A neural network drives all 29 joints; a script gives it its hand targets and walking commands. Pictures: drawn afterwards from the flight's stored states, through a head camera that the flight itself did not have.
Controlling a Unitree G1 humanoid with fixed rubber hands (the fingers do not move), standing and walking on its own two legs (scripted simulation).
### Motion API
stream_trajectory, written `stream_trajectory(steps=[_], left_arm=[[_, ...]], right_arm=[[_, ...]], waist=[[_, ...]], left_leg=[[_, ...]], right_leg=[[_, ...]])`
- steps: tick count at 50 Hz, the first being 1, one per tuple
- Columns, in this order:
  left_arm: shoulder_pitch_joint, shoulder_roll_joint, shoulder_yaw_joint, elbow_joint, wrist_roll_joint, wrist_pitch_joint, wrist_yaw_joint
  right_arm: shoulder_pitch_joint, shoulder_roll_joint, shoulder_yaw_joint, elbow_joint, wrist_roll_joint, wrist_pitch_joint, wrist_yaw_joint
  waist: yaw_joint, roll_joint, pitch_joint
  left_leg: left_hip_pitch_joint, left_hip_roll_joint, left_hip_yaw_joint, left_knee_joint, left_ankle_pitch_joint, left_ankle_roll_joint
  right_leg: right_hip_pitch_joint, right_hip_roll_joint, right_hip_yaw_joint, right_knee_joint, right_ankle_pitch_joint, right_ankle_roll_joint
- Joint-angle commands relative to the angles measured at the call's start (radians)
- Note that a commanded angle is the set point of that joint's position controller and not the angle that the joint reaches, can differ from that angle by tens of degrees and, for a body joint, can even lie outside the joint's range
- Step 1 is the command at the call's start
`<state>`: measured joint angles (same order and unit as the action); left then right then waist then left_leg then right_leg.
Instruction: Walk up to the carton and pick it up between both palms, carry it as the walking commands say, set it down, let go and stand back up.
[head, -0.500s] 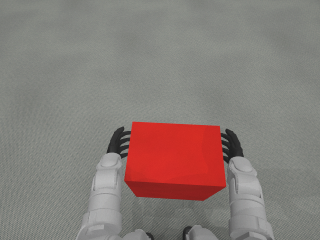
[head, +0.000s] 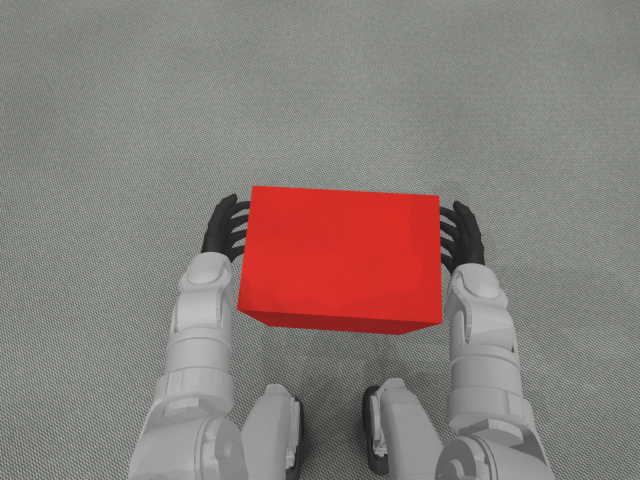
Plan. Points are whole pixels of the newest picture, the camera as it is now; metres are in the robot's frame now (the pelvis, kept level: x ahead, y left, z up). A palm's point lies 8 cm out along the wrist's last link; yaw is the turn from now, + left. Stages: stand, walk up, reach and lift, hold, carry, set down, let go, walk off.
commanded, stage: set down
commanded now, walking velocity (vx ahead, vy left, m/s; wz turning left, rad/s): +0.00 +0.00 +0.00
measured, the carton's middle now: (338, 273) +0.38 -0.01 -0.13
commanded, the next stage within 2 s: none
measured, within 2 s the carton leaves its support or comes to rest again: neither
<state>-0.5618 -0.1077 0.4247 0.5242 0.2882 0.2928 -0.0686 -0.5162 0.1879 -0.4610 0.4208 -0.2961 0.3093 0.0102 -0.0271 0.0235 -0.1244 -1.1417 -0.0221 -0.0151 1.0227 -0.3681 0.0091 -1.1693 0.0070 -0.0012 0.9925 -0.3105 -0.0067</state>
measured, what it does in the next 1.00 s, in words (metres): lowers itself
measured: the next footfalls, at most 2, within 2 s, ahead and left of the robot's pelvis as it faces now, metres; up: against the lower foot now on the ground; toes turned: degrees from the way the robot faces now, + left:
none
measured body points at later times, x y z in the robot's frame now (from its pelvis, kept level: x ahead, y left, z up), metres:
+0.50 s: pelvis -0.01 +0.01 -0.08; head +0.19 +0.01 +0.32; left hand +0.42 +0.15 -0.15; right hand +0.39 -0.17 -0.15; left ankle +0.05 +0.12 -0.66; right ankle +0.07 -0.11 -0.66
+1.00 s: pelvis -0.03 +0.01 -0.16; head +0.21 +0.02 +0.22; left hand +0.44 +0.15 -0.24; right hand +0.41 -0.17 -0.24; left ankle +0.05 +0.12 -0.66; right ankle +0.07 -0.12 -0.66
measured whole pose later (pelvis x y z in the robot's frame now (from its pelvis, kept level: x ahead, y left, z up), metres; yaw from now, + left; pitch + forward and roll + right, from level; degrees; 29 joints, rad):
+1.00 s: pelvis -0.03 +0.01 -0.16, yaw +0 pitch +45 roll -1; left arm -0.88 0.02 0.38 0.73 0.21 0.29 0.01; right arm -0.80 0.07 -0.49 0.59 -0.19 0.28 -0.05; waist -0.04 0.01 -0.27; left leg -1.91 -0.04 0.00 1.64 -0.52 0.02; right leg -1.94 0.00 0.01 1.60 -0.45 0.02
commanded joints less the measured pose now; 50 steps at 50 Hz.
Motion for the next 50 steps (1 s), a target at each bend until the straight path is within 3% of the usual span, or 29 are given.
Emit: stream_trajectory(steps=[1, 14, 34, 50], left_arm=[[-0.502, -0.872, -0.535, 0.073, -0.115, -0.011, -0.239], [-0.599, -0.879, -0.517, 0.131, -0.125, 0.005, -0.236], [-0.735, -0.880, -0.563, 0.161, -0.188, -0.013, -0.156], [-0.869, -0.825, -0.519, 0.226, -0.197, -0.031, -0.128]], right_arm=[[-0.484, 0.894, 0.599, 0.108, 0.126, 0.004, 0.218], [-0.603, 0.896, 0.582, 0.144, 0.157, 0.013, 0.207], [-0.738, 0.830, 0.572, 0.187, 0.216, -0.008, 0.194], [-0.872, 0.781, 0.520, 0.228, 0.223, -0.025, 0.155]], waist=[[-0.007, -0.017, -0.672], [-0.006, 0.003, -0.777], [-0.015, 0.024, -0.950], [-0.021, 0.025, -0.985]], left_leg=[[0.146, -0.116, -0.027, -0.056, 0.137, 0.026], [-0.032, -0.125, -0.020, 0.085, 0.082, 0.015], [-0.156, -0.137, -0.016, 0.297, 0.123, -0.013], [-0.320, -0.147, 0.012, 0.449, 0.064, -0.015]], right_leg=[[0.428, 0.112, 0.057, -0.028, 0.189, 0.005], [0.214, 0.134, 0.033, 0.130, 0.118, 0.008], [-0.116, 0.149, -0.017, 0.370, 0.112, 0.018], [-0.277, 0.149, -0.038, 0.516, 0.061, 0.028]])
